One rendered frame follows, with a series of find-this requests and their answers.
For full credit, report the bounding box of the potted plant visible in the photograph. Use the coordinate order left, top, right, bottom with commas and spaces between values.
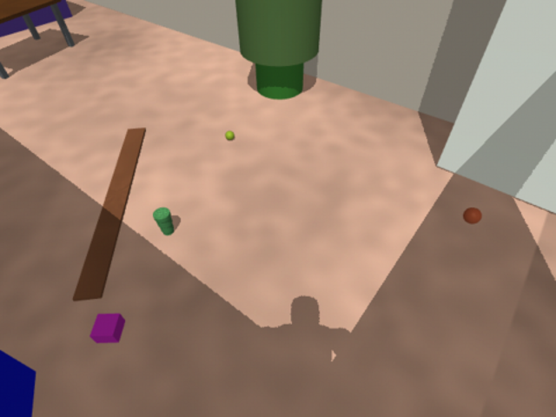
235, 0, 322, 100

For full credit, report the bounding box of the sofa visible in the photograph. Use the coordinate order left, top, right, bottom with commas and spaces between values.
0, 0, 72, 37

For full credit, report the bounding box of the coffee table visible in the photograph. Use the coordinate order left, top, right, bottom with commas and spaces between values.
0, 0, 75, 79

